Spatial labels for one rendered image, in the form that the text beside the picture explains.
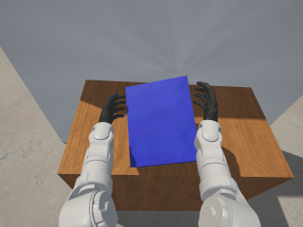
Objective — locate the carton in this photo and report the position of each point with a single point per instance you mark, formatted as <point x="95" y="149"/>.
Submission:
<point x="161" y="123"/>

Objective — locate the left robot forearm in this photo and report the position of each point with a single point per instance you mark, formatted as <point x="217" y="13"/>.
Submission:
<point x="97" y="167"/>

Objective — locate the robot left hand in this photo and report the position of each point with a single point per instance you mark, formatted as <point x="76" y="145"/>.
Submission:
<point x="107" y="113"/>

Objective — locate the robot left upper arm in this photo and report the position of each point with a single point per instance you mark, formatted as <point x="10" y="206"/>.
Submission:
<point x="94" y="209"/>

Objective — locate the robot right upper arm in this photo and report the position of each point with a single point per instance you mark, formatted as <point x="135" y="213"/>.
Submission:
<point x="220" y="211"/>

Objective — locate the robot right hand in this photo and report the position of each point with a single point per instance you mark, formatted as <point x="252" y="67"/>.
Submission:
<point x="210" y="105"/>

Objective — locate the right robot forearm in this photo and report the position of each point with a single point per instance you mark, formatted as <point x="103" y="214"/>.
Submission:
<point x="213" y="169"/>

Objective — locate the pedestal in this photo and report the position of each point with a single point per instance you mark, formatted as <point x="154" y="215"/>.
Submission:
<point x="253" y="155"/>

